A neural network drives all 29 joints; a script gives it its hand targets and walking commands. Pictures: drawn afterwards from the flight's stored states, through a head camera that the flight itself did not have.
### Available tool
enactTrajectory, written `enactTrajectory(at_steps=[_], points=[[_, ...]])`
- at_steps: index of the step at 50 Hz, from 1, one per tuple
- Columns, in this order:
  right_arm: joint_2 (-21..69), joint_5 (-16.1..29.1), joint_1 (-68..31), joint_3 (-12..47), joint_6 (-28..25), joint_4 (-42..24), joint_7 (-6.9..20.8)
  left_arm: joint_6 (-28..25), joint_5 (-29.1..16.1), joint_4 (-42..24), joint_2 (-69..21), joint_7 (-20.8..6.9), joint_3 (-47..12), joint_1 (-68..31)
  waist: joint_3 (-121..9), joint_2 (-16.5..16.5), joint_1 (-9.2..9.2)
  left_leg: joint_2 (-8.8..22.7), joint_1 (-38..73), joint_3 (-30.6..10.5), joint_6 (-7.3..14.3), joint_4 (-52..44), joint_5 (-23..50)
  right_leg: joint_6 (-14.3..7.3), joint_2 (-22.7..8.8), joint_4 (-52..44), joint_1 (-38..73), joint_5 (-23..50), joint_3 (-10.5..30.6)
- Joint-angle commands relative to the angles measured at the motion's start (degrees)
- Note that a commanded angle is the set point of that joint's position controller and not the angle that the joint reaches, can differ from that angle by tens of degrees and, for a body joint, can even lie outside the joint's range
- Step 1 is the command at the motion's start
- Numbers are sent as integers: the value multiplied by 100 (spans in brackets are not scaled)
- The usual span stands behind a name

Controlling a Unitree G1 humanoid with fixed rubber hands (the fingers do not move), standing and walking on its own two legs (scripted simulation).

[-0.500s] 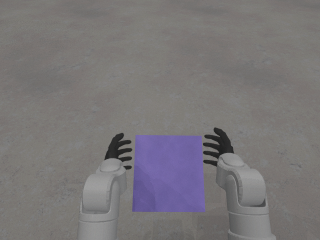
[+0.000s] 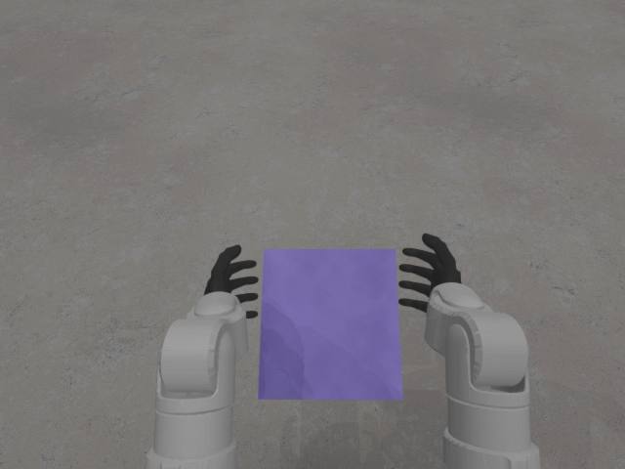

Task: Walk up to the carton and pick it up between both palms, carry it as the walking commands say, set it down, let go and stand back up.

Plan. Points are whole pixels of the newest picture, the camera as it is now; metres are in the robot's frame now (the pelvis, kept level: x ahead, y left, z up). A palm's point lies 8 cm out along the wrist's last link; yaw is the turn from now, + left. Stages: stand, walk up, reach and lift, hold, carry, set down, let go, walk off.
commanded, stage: carry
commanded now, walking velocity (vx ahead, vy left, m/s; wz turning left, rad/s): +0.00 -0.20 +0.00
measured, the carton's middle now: (328, 322) +0.33 -0.01 -0.02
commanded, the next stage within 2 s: none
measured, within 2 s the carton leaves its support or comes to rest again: neither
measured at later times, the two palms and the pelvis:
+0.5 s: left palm (279, 315) +0.29 +0.05 +0.09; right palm (506, 304) +0.29 -0.20 +0.09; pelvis -0.01 -0.07 +0.00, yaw +1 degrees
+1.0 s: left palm (348, 353) +0.23 -0.02 +0.11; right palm (605, 340) +0.23 -0.27 +0.11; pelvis -0.05 -0.14 +0.01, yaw +1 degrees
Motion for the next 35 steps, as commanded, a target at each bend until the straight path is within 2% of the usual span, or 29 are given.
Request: enactTrajectory(at_steps=[1, 3, 4, 5, 6, 7, 8, 10, 11, 12, 13, 14, 15, 16, 17, 18, 20, 22, 24, 26, 27, 28, 29, 30, 31, 32, 33, 34, 35], points=[[6260, 1900, -1367, 3142, -79, -296, 1319, -485, -1966, -1366, -5972, -1177, -2799, -2217, -2752, -738, 80, -76, 956, 254, 63, -982, 468, 46, -1408, -883, 1984, 2810, 1207], [6297, 1924, -1649, 3168, -132, -544, 1312, -453, -1989, -1120, -6166, -1186, -2885, -2020, -2954, -600, 72, 138, 1914, 312, 117, -1896, 1249, 256, -1291, -898, 1642, 2562, 1147], [6187, 1849, -1537, 3018, -148, -459, 1299, -418, -1984, -1025, -6141, -1171, -2962, -2049, -2942, 179, 8, 558, 2744, -134, 300, -2433, 1414, 525, -987, -647, 1012, 2260, 1024], [6321, 1965, -1724, 3065, -288, -692, 1305, -518, -2210, -1596, -6127, -1200, -3121, -2491, -2944, 1180, -29, 1658, 2925, -1455, 748, -2036, 3066, 790, -647, 146, 348, 1290, 575], [6282, 1906, -1587, 3084, -312, -614, 1306, -509, -2087, -1583, -6043, -1189, -3140, -2415, -2923, 1791, -17, 2276, 3085, -1935, 1043, -2034, 4682, 803, -529, 1033, -92, -735, 524], [6202, 1818, -1602, 2963, -279, -662, 1300, -466, -2116, -1270, -6283, -1196, -3143, -2260, -2604, 1777, -5, 2343, 3480, -1662, 1125, -1877, 5981, 800, -366, 1471, -846, -1398, 505], [6298, 1822, -1396, 3031, -229, -327, 1324, -488, -2114, -1269, -6120, -1192, -3109, -2330, -2641, 1308, 33, 2335, 3462, -1777, 1223, -1715, 6459, 755, -402, 1681, -908, -1381, 680], [5999, 1606, -1320, 2899, -270, -473, 1243, -498, -2223, -1230, -6067, -1248, -3158, -2193, -2459, 1343, 22, 1900, 3665, -1058, 891, -1365, 7119, 741, -362, 902, -814, -1330, 507], [6052, 1645, -1497, 2934, -300, -672, 1255, -484, -2288, -1235, -6112, -1291, -3146, -2303, -2477, 765, 4, 1735, 3319, -1092, 856, -1269, 7275, 792, -132, 922, -455, -1140, 271], [6122, 1631, -1391, 2917, -335, -634, 1215, -551, -2389, -1513, -6152, -1288, -3188, -2414, -2730, 1227, 5, 1583, 3217, -749, 631, -1025, 6865, 763, -171, 491, -13, -1133, 244], [5929, 1632, -1280, 2877, -316, -568, 1212, -472, -2265, -1067, -6108, -1272, -3108, -1979, -2745, 1397, 49, 1435, 3141, -673, 554, -854, 7053, 802, -70, -140, 260, -961, 102], [5883, 1641, -1251, 2964, -307, -799, 1195, -474, -2212, -1001, -6105, -1286, -3030, -1773, -2808, 744, 93, 1287, 2523, -343, 363, -561, 5837, 821, -243, -793, 1019, 83, 152], [5842, 1580, -1252, 2868, -310, -728, 1145, -462, -2259, -1121, -6077, -1294, -3066, -2046, -2881, 393, 85, 1016, 1559, -91, 6, 90, 3641, 687, -887, -1001, 1939, 2277, 820], [5960, 1601, -1357, 3010, -275, -750, 1135, -543, -2270, -1035, -6084, -1304, -2994, -2076, -2887, -1402, 73, 563, 298, 175, -276, 762, 794, 186, -1798, -534, 2857, 5885, 1932], [6002, 1757, -1386, 3183, -205, -865, 1185, -513, -2259, -1075, -6159, -1276, -2970, -1970, -2720, -1964, 78, 153, -175, 140, -297, 922, -1227, -97, -2023, -396, 2915, 6546, 2157], [5973, 1793, -1377, 3095, -189, -805, 1132, -479, -2327, -1232, -6005, -1252, -2967, -1940, -2855, -1529, 101, 14, -206, 110, -205, 871, -1233, -169, -1898, -299, 3149, 6642, 1930], [5996, 1995, -1820, 3330, -279, -1295, 1169, -531, -2220, -1345, -6110, -1232, -2993, -1995, -2698, -747, 129, -27, -189, 136, -75, 872, -792, -176, -1719, -419, 2748, 5658, 1517], [6107, 2006, -1340, 3397, -178, -710, 1273, -533, -1907, -1234, -5868, -1151, -2860, -1807, -2719, -1030, 159, -10, 151, 180, -52, 230, -421, -208, -1614, -492, 2676, 5155, 1390], [6115, 2168, -1892, 3491, -238, -1109, 1280, -580, -1792, -1275, -5888, -1143, -2692, -1710, -2753, -921, 184, -133, 323, 277, -28, -125, -167, -169, -1592, -684, 2693, 4829, 1362], [6122, 2097, -1401, 3337, -150, -631, 1306, -500, -1735, -868, -5924, -1093, -2659, -1490, -2774, -664, 44, 146, 1252, 276, 68, -1567, 1034, -61, -1411, -550, 2325, 4205, 1056], [6129, 1997, -1120, 3245, -184, -548, 1335, -587, -1880, -1413, -5852, -1103, -2882, -1869, -2881, -336, -2, 373, 2014, 162, 147, -2029, 1804, 73, -1297, -356, 1760, 3724, 887], [6225, 2216, -1865, 3389, -315, -889, 1367, -657, -1952, -1406, -5909, -1120, -2886, -2174, -3039, 366, -66, 1118, 2957, -687, 444, -2340, 3611, 325, -1015, 151, 1043, 2571, 705], [6131, 1998, -1218, 3139, -329, -642, 1353, -594, -2000, -1552, -5960, -1128, -3059, -2043, -2867, 1884, -48, 2118, 3497, -1608, 1007, -1869, 5941, 780, -589, 855, -123, 389, 478], [6242, 2356, -1601, 3235, -337, -1592, 1203, -588, -2418, -2616, -6030, -1010, -3290, -2684, -2727, 2255, -62, 2406, 3758, -1967, 1381, -1761, 7282, 797, -313, 1781, -756, -1631, 588], [6196, 2386, -1776, 3193, -290, -1770, 1144, -504, -2347, -2251, -6019, -944, -3201, -2375, -2978, 1563, -1, 2468, 3842, -1984, 1488, -1825, 6899, 742, -479, 2327, -861, -1684, 997], [5920, 1794, -995, 3050, -75, -320, 1231, -331, -1848, -935, -5737, -1033, -2879, -1611, -2515, 1014, 24, 2420, 3491, -1659, 1380, -1758, 6784, 780, -580, 2059, -908, -1727, 967], [5911, 1649, -959, 3050, -130, -330, 1199, -372, -1888, -976, -5673, -1100, -2906, -1622, -2386, 867, 47, 2166, 3010, -1276, 1008, -1589, 5698, 733, -824, 1120, -449, -1624, 1187], [5837, 1591, -887, 3069, -138, -439, 1219, -374, -2000, -1005, -5754, -1163, -2981, -1616, -2346, 805, 70, 1657, 2597, -631, 775, -1472, 5389, 749, -455, 631, 137, -1246, 519], [5860, 1770, -1494, 3189, -199, -831, 1242, -414, -2038, -1085, -5867, -1188, -2916, -1681, -2263, 1116, 104, 1433, 2373, -403, 676, -1347, 4768, 810, -357, 157, 446, -891, 324]])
